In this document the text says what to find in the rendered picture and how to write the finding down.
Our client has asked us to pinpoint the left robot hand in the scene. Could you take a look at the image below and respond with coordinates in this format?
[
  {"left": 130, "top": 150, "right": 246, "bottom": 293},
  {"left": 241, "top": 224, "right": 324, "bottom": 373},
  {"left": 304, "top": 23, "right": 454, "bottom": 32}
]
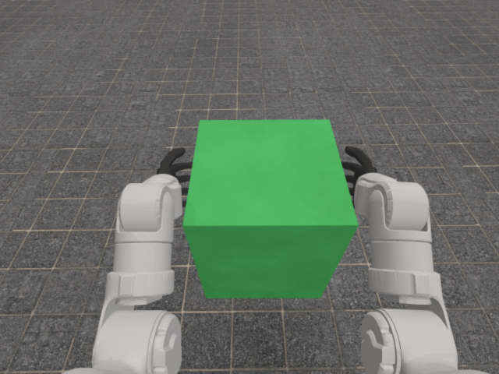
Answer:
[{"left": 157, "top": 147, "right": 193, "bottom": 207}]

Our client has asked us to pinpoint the robot right forearm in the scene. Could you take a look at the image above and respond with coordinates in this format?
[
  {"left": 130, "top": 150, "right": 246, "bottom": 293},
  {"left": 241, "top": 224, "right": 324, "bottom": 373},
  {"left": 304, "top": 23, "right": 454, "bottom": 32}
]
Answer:
[{"left": 354, "top": 173, "right": 458, "bottom": 366}]

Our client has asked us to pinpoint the right robot hand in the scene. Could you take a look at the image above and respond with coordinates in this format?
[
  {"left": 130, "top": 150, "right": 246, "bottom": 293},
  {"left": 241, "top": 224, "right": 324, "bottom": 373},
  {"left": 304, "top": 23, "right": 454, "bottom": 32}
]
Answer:
[{"left": 341, "top": 146, "right": 377, "bottom": 209}]

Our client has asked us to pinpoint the right robot upper arm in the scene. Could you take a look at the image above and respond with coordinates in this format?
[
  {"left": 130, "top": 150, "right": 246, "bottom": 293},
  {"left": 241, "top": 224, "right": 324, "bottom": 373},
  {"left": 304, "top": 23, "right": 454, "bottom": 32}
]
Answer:
[{"left": 360, "top": 308, "right": 489, "bottom": 374}]

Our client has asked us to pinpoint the robot left forearm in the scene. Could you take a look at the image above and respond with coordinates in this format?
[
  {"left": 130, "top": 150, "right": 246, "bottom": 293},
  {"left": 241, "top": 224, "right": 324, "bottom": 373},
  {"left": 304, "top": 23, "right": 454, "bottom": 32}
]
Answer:
[{"left": 92, "top": 174, "right": 182, "bottom": 368}]

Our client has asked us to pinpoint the left robot upper arm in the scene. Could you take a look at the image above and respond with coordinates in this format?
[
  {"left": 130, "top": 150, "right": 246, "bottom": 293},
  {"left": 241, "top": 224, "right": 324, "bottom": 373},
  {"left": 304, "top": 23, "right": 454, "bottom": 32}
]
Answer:
[{"left": 62, "top": 310, "right": 182, "bottom": 374}]

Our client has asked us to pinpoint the carton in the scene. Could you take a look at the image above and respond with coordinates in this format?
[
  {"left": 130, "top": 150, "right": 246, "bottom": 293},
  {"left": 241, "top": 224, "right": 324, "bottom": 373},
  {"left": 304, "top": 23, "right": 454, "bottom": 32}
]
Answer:
[{"left": 182, "top": 119, "right": 359, "bottom": 298}]

